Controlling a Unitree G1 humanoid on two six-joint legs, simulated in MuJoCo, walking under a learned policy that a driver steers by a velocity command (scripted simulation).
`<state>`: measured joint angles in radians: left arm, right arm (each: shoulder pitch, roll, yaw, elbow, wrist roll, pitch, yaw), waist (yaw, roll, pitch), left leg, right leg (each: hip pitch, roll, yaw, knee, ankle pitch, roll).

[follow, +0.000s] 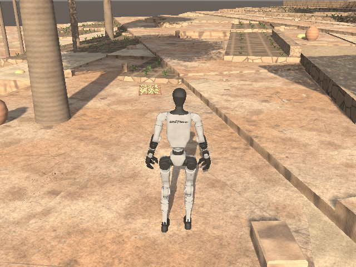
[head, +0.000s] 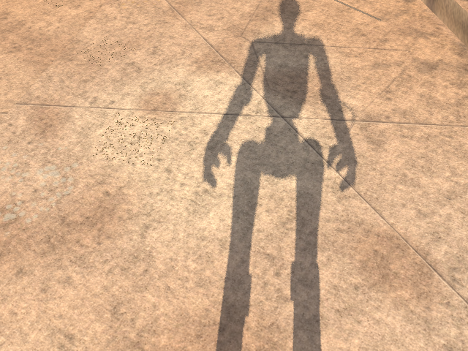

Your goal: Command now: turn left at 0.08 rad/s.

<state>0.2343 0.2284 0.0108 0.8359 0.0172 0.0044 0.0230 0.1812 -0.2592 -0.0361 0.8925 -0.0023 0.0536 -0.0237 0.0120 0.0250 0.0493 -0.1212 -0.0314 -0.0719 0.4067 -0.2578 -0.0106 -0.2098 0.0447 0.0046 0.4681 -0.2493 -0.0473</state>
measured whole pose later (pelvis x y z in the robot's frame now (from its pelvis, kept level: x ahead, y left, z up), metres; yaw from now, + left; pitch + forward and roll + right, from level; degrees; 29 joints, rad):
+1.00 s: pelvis -0.01 +0.02 +0.00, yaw +0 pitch -1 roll +0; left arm 0.27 0.17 -0.01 1.15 0.01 0.01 0.04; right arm 0.28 -0.17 0.02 1.15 -0.01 -0.01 -0.04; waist 0.01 0.00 0.03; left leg -0.10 -0.06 -0.06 0.38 -0.25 0.04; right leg -0.17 0.02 0.03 0.40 -0.20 -0.01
